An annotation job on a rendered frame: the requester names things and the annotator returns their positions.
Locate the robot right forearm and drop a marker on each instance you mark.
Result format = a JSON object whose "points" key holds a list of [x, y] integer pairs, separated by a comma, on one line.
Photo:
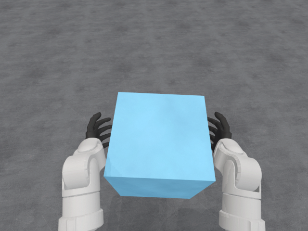
{"points": [[241, 187]]}

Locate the robot left hand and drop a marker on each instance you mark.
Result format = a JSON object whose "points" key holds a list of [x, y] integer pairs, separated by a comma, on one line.
{"points": [[94, 132]]}

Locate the robot left forearm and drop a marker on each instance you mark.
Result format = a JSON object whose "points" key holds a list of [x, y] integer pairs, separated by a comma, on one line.
{"points": [[81, 186]]}

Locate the carton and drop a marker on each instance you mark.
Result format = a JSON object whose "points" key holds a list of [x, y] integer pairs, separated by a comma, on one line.
{"points": [[159, 146]]}

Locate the robot right hand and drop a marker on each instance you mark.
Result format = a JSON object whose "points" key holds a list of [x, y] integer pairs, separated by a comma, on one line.
{"points": [[222, 131]]}

